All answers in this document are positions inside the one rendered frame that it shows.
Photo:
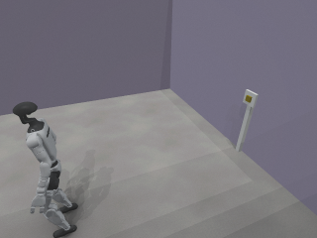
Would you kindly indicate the robot right upper arm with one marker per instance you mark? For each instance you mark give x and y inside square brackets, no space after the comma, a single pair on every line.
[53,134]

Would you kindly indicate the robot head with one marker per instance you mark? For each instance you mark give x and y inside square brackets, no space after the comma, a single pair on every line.
[26,108]

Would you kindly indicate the right robot foot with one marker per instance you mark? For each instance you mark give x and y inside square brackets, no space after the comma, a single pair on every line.
[65,209]

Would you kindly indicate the left robot forearm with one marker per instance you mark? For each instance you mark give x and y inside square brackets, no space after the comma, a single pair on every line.
[45,172]

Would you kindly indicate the panel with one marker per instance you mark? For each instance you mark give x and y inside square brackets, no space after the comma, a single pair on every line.
[247,118]

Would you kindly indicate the button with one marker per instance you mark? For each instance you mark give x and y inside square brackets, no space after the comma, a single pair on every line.
[248,98]

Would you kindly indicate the left robot hand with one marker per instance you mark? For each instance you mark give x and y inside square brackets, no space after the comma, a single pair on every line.
[38,201]

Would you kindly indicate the robot left upper arm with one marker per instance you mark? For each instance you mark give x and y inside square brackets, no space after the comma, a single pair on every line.
[35,143]

